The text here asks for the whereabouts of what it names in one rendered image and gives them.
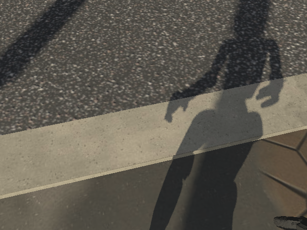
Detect robot right hand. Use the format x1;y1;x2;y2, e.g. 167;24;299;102
273;216;307;230

